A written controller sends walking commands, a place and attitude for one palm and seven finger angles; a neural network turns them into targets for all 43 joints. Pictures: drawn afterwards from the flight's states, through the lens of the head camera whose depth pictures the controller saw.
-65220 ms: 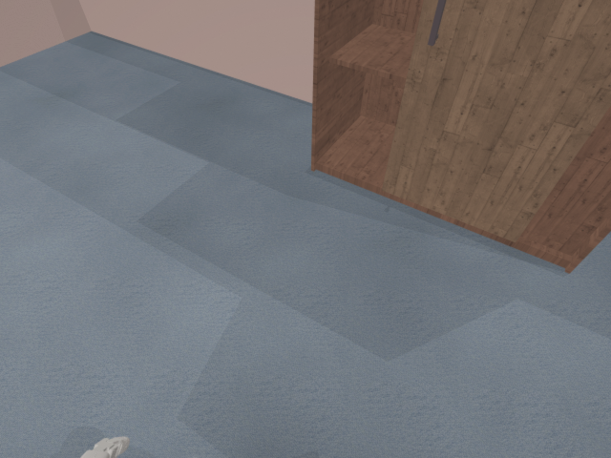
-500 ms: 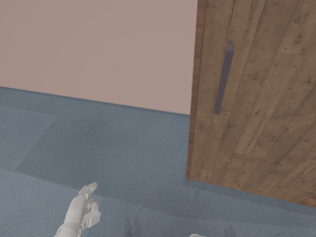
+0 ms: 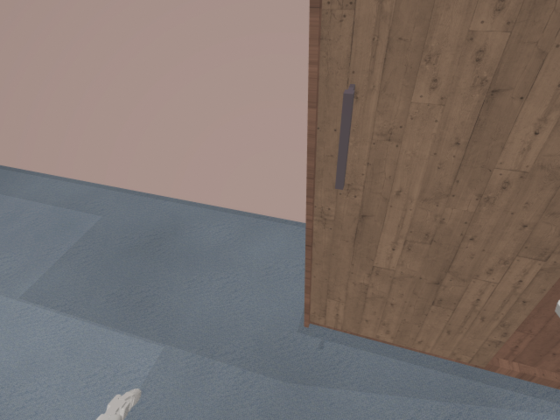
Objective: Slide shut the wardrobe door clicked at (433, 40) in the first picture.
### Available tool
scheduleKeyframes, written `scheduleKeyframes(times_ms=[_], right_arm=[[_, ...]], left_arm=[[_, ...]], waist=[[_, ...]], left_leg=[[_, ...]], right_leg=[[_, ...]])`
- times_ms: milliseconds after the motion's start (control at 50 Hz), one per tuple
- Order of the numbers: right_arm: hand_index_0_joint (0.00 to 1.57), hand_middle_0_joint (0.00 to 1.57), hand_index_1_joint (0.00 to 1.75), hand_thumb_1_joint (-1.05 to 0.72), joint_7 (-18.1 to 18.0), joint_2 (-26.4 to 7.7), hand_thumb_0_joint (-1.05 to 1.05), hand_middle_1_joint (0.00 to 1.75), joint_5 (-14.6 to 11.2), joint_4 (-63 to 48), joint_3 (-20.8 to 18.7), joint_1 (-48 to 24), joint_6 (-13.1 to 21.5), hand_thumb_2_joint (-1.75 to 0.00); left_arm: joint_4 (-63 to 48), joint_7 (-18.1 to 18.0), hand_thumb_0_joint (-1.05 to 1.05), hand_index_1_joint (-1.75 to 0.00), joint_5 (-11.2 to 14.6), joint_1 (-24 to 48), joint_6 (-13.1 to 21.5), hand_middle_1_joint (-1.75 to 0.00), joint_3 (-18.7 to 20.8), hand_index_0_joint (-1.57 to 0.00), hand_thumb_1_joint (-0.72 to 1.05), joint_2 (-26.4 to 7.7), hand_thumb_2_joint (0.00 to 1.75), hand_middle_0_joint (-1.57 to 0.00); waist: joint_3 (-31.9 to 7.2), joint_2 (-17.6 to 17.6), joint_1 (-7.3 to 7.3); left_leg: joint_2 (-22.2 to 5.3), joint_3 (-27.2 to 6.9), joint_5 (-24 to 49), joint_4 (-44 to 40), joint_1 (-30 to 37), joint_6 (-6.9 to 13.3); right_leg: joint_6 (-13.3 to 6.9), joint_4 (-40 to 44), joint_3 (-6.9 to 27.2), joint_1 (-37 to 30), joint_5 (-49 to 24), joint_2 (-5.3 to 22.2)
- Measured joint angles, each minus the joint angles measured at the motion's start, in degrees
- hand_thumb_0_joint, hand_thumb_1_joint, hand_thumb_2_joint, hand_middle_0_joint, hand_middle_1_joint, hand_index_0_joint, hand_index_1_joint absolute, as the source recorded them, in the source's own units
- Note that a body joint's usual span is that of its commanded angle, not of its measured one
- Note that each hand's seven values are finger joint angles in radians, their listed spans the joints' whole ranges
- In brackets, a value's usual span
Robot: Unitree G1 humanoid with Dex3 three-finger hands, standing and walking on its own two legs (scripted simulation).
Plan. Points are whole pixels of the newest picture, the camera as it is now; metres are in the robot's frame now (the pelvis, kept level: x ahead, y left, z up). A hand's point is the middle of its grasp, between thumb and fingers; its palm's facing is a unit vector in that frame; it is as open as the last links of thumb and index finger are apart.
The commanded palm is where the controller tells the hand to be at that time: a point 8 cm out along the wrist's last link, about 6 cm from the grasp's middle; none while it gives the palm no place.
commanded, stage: stop stepping back and stand still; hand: right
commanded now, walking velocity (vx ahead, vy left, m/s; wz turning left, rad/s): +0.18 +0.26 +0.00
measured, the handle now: (345, 139) +0.64 -0.09 +0.11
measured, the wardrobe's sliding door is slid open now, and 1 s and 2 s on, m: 0.00 0.00 0.00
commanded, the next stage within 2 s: let the arm hang, fingers relaxed in 0.98 s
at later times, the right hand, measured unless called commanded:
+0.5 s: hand out of the picture +0.19 -0.29 +0.18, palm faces +0.49 +0.79 -0.37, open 7.4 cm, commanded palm +0.12 -0.32 +0.19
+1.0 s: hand out of the picture +0.21 -0.29 +0.18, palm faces +0.42 +0.79 -0.45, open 7.4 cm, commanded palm +0.15 -0.33 +0.19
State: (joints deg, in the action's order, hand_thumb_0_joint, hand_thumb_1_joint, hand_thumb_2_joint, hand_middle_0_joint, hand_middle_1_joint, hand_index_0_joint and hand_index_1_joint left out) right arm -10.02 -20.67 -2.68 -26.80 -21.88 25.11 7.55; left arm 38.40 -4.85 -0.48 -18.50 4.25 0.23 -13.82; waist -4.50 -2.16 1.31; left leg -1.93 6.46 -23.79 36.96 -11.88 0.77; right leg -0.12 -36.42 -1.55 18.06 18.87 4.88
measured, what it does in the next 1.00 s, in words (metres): steps on the spot: right foot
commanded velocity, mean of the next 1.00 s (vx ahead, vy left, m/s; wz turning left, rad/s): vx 0.04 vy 0.02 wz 0.00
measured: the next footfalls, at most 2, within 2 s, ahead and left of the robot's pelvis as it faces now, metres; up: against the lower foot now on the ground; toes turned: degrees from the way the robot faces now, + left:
right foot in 0.44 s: +0.07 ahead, -0.15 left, +0.00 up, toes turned -6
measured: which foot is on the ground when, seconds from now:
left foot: down 0.00-1.00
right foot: down 0.00-0.20, up 0.22-0.42, down 0.44-1.00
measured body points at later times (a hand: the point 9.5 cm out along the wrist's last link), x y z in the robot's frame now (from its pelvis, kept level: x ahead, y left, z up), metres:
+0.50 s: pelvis -0.02 -0.02 +0.00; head -0.02 -0.04 +0.45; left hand +0.14 +0.22 -0.08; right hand +0.16 -0.33 +0.20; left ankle -0.02 +0.08 -0.72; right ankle +0.03 -0.15 -0.72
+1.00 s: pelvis +0.01 -0.03 +0.02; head +0.02 -0.04 +0.46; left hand +0.18 +0.20 -0.07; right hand +0.18 -0.33 +0.20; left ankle -0.02 +0.08 -0.72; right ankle +0.03 -0.15 -0.72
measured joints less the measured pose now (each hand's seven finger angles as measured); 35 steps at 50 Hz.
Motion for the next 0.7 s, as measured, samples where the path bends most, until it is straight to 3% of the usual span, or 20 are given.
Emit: scheduleKeyframes(times_ms=[60,100,180,200,240,300,340,400,440,540,600,700], right_arm=[[0.21,0.20,0.30,-0.89,0.4,-2.0,0.01,0.30,-0.4,-1.0,-2.4,1.5,1.0,-0.90],[0.21,0.20,0.30,-0.89,0.9,-3.2,0.01,0.30,0.0,-1.9,-3.3,2.7,1.5,-0.90],[0.21,0.21,0.30,-0.89,1.0,-5.1,0.01,0.30,0.5,-4.1,-3.7,6.0,2.7,-0.90],[0.21,0.21,0.30,-0.89,1.0,-6.0,0.01,0.30,0.6,-4.4,-4.1,6.7,2.9,-0.90],[0.21,0.21,0.30,-0.89,1.2,-5.9,0.01,0.30,0.8,-3.8,-3.8,6.4,3.0,-0.90],[0.21,0.21,0.30,-0.89,1.3,-3.1,0.01,0.30,0.7,-0.9,-2.1,5.2,3.2,-0.90],[0.21,0.21,0.30,-0.89,1.0,-1.3,0.01,0.30,0.7,0.8,-1.4,4.9,2.8,-0.90],[0.21,0.21,0.30,-0.89,0.3,0.3,0.01,0.30,0.8,1.2,-0.4,3.4,2.1,-0.90],[0.21,0.21,0.30,-0.89,0.1,0.6,0.01,0.30,0.7,-0.2,0.0,2.3,2.3,-0.90],[0.21,0.21,0.30,-0.89,0.4,-2.4,0.01,0.30,0.9,-0.9,-2.5,0.5,3.8,-0.90],[0.21,0.21,0.30,-0.89,0.8,-3.2,0.01,0.30,1.0,-1.6,-3.3,2.5,4.4,-0.90],[0.21,0.21,0.30,-0.89,1.2,-3.1,0.01,0.30,0.2,-2.6,-2.7,7.1,4.5,-0.90]], left_arm=[[-0.3,0.2,0.01,-0.30,-0.3,2.5,0.9,-0.30,0.1,-0.20,0.91,2.5,0.89,-0.21],[-1.1,1.1,0.01,-0.30,-0.5,2.6,1.6,-0.30,-0.3,-0.20,0.91,4.2,0.89,-0.20],[-3.2,2.5,0.01,-0.30,-0.5,1.3,1.3,-0.30,-1.6,-0.20,0.91,5.5,0.89,-0.21],[-3.9,2.6,0.01,-0.30,-0.5,1.0,1.0,-0.30,-1.8,-0.20,0.90,5.6,0.89,-0.21],[-3.3,2.7,0.01,-0.30,-0.3,1.9,0.3,-0.30,-1.7,-0.20,0.90,5.0,0.89,-0.21],[-0.5,2.6,0.01,-0.30,-0.2,2.9,0.0,-0.31,-1.4,-0.20,0.90,3.4,0.89,-0.21],[0.5,2.2,0.01,-0.30,-0.2,3.0,-0.1,-0.31,-1.3,-0.20,0.90,2.7,0.89,-0.21],[0.4,1.2,0.01,-0.30,-0.5,2.9,0.9,-0.30,-1.1,-0.20,0.90,1.7,0.89,-0.21],[-1.0,0.6,0.01,-0.30,-0.6,3.0,2.0,-0.30,-0.4,-0.20,0.90,0.4,0.89,-0.21],[-2.3,1.0,0.01,-0.30,-0.4,6.3,3.2,-0.30,0.1,-0.20,0.91,2.2,0.89,-0.20],[-3.7,1.9,0.01,-0.30,0.1,6.6,3.8,-0.30,-0.6,-0.20,0.91,2.7,0.89,-0.20],[-3.7,2.7,0.01,-0.30,0.6,6.1,2.8,-0.30,-0.9,-0.20,0.91,2.9,0.89,-0.21]], waist=[[3.4,-1.8,0.39],[4.6,-1.3,0.79],[4.4,1.4,0.46],[3.9,1.4,0.21],[4.4,1.9,-1.11],[4.3,2.8,-2.28],[3.9,2.4,-2.62],[4.3,1.4,-2.73],[4.9,2.4,-2.53],[7.5,-0.2,-1.70],[7.5,1.5,-0.77],[6.1,2.8,-1.01]], left_leg=[[1.0,-3.6,-4.4,10.5,-5.3,-0.4],[2.1,-2.9,-3.6,12.9,-7.1,-0.2],[3.4,1.2,-2.5,1.1,-3.3,0.8],[3.3,0.6,-3.1,-3.1,-1.9,1.9],[2.8,0.4,6.2,-3.8,-3.0,3.7],[2.2,0.2,7.0,-3.4,-2.5,3.1],[1.5,-0.1,6.7,-4.6,-1.6,2.3],[0.6,0.1,6.3,-4.8,-0.8,1.5],[1.1,0.9,4.9,-2.2,-1.8,0.8],[1.1,-2.7,0.9,1.7,-3.2,-0.6],[2.3,-2.0,5.3,-3.3,-1.5,0.7],[2.9,-2.3,5.1,-5.6,-1.0,1.1]], right_leg=[[1.0,-1.1,-1.8,0.2,-2.4,-0.9],[0.9,1.2,-1.5,-0.5,-3.8,-0.7],[0.9,2.5,-0.9,0.1,-2.9,0.7],[0.5,0.1,-1.3,1.8,0.6,0.4],[0.4,-10.5,-0.6,6.1,5.3,-0.4],[0.6,-22.2,-0.1,9.8,5.6,-1.6],[0.4,-19.8,-1.4,9.0,4.2,-1.4],[-0.1,-6.7,-3.1,3.6,1.2,-1.1],[-0.9,2.0,-2.2,-0.1,-1.4,-0.6],[0.2,1.5,-3.2,0.1,-4.3,-2.2],[0.5,2.2,-2.3,0.4,-4.5,-1.5],[0.8,3.1,-2.5,0.4,-4.0,-1.1]])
